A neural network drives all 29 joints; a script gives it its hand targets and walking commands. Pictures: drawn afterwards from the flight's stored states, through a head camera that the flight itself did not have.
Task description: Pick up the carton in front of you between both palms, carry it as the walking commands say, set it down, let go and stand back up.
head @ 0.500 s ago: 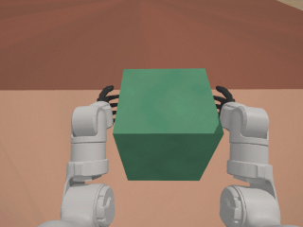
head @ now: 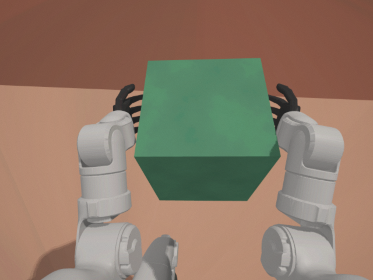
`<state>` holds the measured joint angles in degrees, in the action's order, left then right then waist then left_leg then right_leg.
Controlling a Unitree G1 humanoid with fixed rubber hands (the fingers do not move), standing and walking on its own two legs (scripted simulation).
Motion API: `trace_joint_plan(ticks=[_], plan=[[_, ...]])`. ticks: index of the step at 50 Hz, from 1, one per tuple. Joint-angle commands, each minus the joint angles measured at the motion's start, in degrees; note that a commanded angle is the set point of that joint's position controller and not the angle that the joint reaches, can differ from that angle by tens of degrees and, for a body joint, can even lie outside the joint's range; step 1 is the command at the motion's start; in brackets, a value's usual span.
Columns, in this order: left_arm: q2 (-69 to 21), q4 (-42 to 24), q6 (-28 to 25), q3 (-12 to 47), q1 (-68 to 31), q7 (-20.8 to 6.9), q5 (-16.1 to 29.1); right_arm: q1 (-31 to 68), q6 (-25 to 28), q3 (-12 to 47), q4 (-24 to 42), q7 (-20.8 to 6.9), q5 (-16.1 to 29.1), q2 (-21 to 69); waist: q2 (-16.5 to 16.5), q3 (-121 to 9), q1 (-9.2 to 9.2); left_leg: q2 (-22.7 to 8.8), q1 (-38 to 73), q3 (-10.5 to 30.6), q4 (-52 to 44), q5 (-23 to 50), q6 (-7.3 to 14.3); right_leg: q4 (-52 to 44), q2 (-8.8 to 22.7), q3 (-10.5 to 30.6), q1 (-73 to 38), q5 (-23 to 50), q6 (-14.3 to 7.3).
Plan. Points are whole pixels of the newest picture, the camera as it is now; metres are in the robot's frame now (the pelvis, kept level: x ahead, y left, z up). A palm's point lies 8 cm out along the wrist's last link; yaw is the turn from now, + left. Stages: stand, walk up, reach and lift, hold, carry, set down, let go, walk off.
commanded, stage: carry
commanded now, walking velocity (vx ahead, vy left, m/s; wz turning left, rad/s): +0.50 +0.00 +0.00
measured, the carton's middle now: (203, 138) +0.38 +0.03 +0.08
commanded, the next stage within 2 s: none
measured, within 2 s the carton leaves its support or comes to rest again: neither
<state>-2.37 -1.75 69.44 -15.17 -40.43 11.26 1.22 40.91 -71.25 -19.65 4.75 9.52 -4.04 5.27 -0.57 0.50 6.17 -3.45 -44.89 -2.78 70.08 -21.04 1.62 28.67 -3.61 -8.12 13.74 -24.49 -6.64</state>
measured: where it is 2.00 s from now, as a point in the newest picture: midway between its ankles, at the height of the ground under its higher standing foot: (221, 105)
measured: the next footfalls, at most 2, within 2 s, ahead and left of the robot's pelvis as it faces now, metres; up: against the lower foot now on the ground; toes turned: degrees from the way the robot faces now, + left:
left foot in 0.18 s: +0.35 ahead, +0.10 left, +0.03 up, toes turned +6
right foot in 0.60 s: +0.57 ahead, -0.13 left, +0.05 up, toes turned -9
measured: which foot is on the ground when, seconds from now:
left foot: up 0.00-0.16, down 0.18-0.62, up 0.64-1.00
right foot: down 0.00-0.20, up 0.22-0.58, down 0.60-1.00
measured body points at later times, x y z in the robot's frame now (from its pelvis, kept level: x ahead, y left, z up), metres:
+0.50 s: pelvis +0.33 +0.01 +0.04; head +0.36 +0.01 +0.49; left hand +0.72 +0.12 +0.20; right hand +0.69 -0.18 +0.20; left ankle +0.31 +0.09 -0.70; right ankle +0.43 -0.13 -0.64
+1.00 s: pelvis +0.64 -0.03 +0.05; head +0.66 -0.03 +0.50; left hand +1.02 +0.12 +0.22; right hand +1.02 -0.18 +0.22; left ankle +0.79 +0.07 -0.65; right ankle +0.53 -0.13 -0.68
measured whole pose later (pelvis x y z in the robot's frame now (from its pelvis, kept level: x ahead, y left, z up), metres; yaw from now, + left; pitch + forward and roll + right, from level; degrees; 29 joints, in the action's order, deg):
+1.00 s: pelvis +0.64 -0.03 +0.05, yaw -2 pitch +5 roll +0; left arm -3.0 -1.8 70.8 -15.8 -42.2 10.6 -0.5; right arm 41.7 -72.1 -18.2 4.0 8.9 -2.8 3.0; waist -0.2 -3.0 2.4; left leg -2.1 -37.6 -7.0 40.2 -16.0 2.8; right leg 28.1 2.2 -7.1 8.4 -29.1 0.1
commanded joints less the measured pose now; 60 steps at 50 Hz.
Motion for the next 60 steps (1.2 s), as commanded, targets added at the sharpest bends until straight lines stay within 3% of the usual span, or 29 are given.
trace_joint_plan(ticks=[1,6,8,9,10,11,12,15,18,22,27,30,31,32,33,35,36,40,43,47,49,50,51,52,53,54,56,58,60], plan=[[-52.4,-7.8,0.2,39.2,-45.1,-8.6,22.0,34.5,0.6,34.2,-0.5,-3.5,11.0,40.8,-2.3,-23.0,-1.73,-0.5,-5.9,-2.2,-10.0,3.7,-0.3,-8.7,15.3,16.8,-21.8,33.2,-6.5],[-49.7,-1.6,2.0,34.7,-39.4,-8.7,18.0,34.6,-1.0,35.5,-2.7,-3.9,12.7,41.8,-6.6,-21.9,-2.24,5.9,7.8,-10.5,-30.3,11.3,2.9,-4.5,11.6,6.8,-22.1,61.9,-2.9],[-49.6,-0.3,2.2,33.1,-38.0,-8.8,16.2,36.6,-1.1,36.0,-3.1,-4.3,14.1,43.5,-11.3,-25.9,-6.94,10.2,23.1,-13.1,-34.7,10.0,3.7,6.3,12.4,3.3,-19.3,76.4,-0.6],[-49.3,-0.1,2.1,32.6,-38.1,-8.8,15.0,36.9,-0.9,36.6,-3.2,-4.7,15.0,44.4,-9.2,-31.2,-11.41,9.8,37.7,-13.1,-39.7,12.3,3.4,18.0,11.5,0.5,-14.6,70.3,1.4],[-48.9,-0.7,1.9,32.1,-39.0,-8.8,13.8,37.8,-0.6,37.1,-2.2,-5.1,16.2,45.8,-3.7,-35.4,-13.37,1.5,53.5,1.0,-39.6,6.1,5.5,30.7,10.1,3.4,-1.3,50.0,3.0],[-49.7,-0.7,2.1,31.1,-37.9,-8.8,13.1,40.1,0.0,38.3,-1.8,-5.3,17.5,46.2,14.3,-38.6,-11.12,-16.9,63.8,35.4,-45.8,11.7,16.9,48.1,-1.4,5.4,18.7,5.7,4.9],[-48.4,-0.4,2.0,30.2,-39.7,-8.2,12.0,40.7,0.0,39.4,-2.3,-5.7,18.8,48.8,12.0,-37.6,-11.53,-16.1,64.2,40.6,-48.1,15.3,19.5,58.3,-1.7,11.0,25.2,-1.2,3.8],[-48.3,-2.6,1.5,29.2,-38.8,-6.7,8.5,47.5,1.0,43.8,4.2,-7.2,25.5,53.4,0.3,-31.8,-10.48,-13.6,54.4,26.3,-45.3,20.0,14.3,54.7,4.5,11.7,30.3,1.2,2.4],[-46.7,-3.8,1.0,28.8,-37.2,-5.8,6.6,50.0,1.7,44.9,7.2,-7.4,28.2,53.5,3.1,-31.0,-8.53,-12.5,49.0,20.0,-48.0,13.3,12.6,46.7,6.0,9.7,28.6,1.3,2.9],[-44.3,-4.4,1.9,30.0,-35.5,-5.4,6.9,44.8,0.6,42.4,5.1,-6.9,26.0,48.9,5.7,-28.2,-9.32,-11.6,47.2,12.3,-50.0,14.2,12.5,31.2,8.0,6.6,28.9,3.5,5.0],[-46.4,0.6,3.3,31.5,-36.1,-6.8,8.8,38.4,-0.8,37.6,-3.6,-6.7,20.0,46.4,9.3,-23.4,-9.05,-8.6,44.0,2.7,-48.6,21.8,7.9,11.0,4.5,-1.1,18.4,9.7,4.9],[-48.4,3.8,3.1,31.6,-37.9,-7.4,10.6,37.0,-1.1,35.3,-6.9,-6.5,17.6,45.4,6.8,-27.1,-3.67,-5.7,36.3,-5.0,-30.6,33.4,2.4,2.0,0.2,-5.8,-5.4,11.0,2.7],[-48.6,5.4,3.1,31.0,-36.2,-7.4,10.8,37.3,-1.3,34.4,-7.5,-6.5,16.9,44.5,-0.4,-31.1,-0.78,-3.6,26.0,-6.2,-16.5,21.5,-0.6,-0.9,10.0,9.9,-17.5,0.4,0.4],[-47.9,5.5,2.7,30.7,-37.2,-7.1,11.1,36.7,-1.7,33.4,-7.8,-6.3,16.3,45.0,-17.4,-32.3,-1.67,5.3,7.7,-4.3,-2.7,-1.9,-2.4,-9.0,24.0,41.2,-27.2,1.2,-7.1],[-49.7,4.4,2.6,31.5,-38.6,-7.2,12.4,38.7,-1.6,33.2,-7.3,-6.0,15.5,45.0,-16.0,-30.6,-1.82,5.7,-0.8,1.8,7.2,-9.6,-1.1,-9.7,24.6,46.0,-28.4,7.9,-10.5],[-54.5,-0.5,1.6,34.5,-45.1,-8.0,16.4,39.5,-1.0,32.6,-7.0,-5.7,14.8,47.2,-3.5,-28.9,-0.79,2.2,-5.7,4.1,13.1,-6.6,0.9,-3.3,23.5,35.4,-25.9,24.0,-10.0],[-56.5,-3.4,0.9,35.9,-47.8,-8.3,18.1,39.3,-0.6,32.5,-6.4,-5.6,14.6,48.4,-0.8,-29.0,-1.63,0.6,-5.1,4.7,10.1,-4.7,1.3,-3.8,22.4,31.4,-23.6,22.6,-8.1],[-56.9,-8.7,-0.6,38.2,-49.6,-8.5,20.7,39.1,0.9,34.7,-2.3,-4.6,13.8,48.3,-5.2,-28.9,-2.68,-0.5,-3.5,2.4,1.4,-1.4,0.7,-7.2,20.0,22.7,-21.1,16.3,-6.1],[-53.0,-9.1,-0.3,37.9,-45.7,-8.1,20.0,37.3,0.8,35.7,0.2,-3.7,13.6,44.7,-5.3,-27.3,-2.14,-1.4,-3.7,0.8,-9.9,0.1,-0.3,-7.9,19.1,17.4,-21.5,20.1,-6.7],[-49.0,-5.4,1.2,36.1,-40.0,-7.6,17.5,34.8,-0.5,36.1,-0.9,-3.9,13.9,41.7,-7.8,-24.2,-2.29,1.9,6.6,-5.6,-26.2,5.0,0.4,-6.9,15.8,9.2,-17.4,31.0,-3.7],[-48.0,-3.4,1.9,35.0,-38.4,-7.6,15.9,35.1,-1.1,35.8,-2.1,-4.3,14.5,41.7,-8.7,-24.5,-4.69,5.7,16.7,-9.8,-32.6,5.8,1.6,-1.0,15.0,5.3,-15.0,42.9,-1.4],[-47.6,-2.5,2.2,34.5,-38.1,-7.5,15.3,34.8,-1.2,35.5,-3.3,-4.5,14.8,42.0,-7.7,-26.8,-8.00,8.2,27.0,-12.7,-37.4,8.4,2.3,7.0,13.8,1.6,-12.1,48.9,0.7],[-47.3,-1.8,2.4,33.8,-37.6,-7.5,14.2,33.8,-1.3,35.0,-4.7,-4.7,15.3,42.3,-3.7,-32.0,-10.28,6.2,42.1,-8.8,-38.2,7.6,3.2,17.8,12.4,-0.2,-4.9,43.7,3.3],[-47.2,-1.2,2.8,32.7,-36.8,-7.4,13.2,33.4,-1.2,34.7,-5.1,-4.9,15.6,42.2,7.7,-37.3,-11.24,-9.7,55.1,18.6,-42.6,-5.1,9.2,33.4,8.5,0.7,10.1,25.2,6.1],[-47.1,-0.7,3.0,31.6,-37.7,-7.3,12.5,34.8,-0.9,35.3,-5.7,-5.1,15.7,43.3,19.0,-36.0,-11.96,-17.9,62.9,41.7,-50.3,5.9,15.9,45.2,-0.9,4.6,26.9,-5.7,7.2],[-48.4,-0.2,2.8,31.1,-40.3,-7.1,12.1,36.8,-0.8,36.0,-4.2,-5.6,17.1,45.0,13.7,-33.7,-11.22,-17.6,62.5,38.8,-47.8,12.0,16.6,53.2,2.0,9.5,31.8,-5.4,5.1],[-51.5,-0.3,2.2,31.3,-39.9,-7.0,11.1,42.6,0.3,39.2,0.3,-6.8,21.3,50.6,3.4,-30.4,-10.85,-15.4,56.3,27.8,-43.6,23.7,13.8,53.7,5.3,9.7,34.8,-1.4,3.8],[-53.0,-0.9,1.3,31.2,-39.1,-6.9,10.0,47.0,1.4,41.9,3.8,-7.7,24.4,53.8,4.7,-30.7,-8.72,-13.3,52.5,21.1,-45.5,18.0,10.8,48.2,6.7,9.8,32.5,0.9,3.4],[-52.5,-2.2,0.6,32.1,-38.3,-6.4,9.2,46.8,2.1,42.9,5.3,-7.9,25.2,53.6,6.6,-30.5,-8.52,-12.7,51.1,17.8,-46.9,15.9,10.9,44.2,6.8,7.9,32.1,1.8,3.7]])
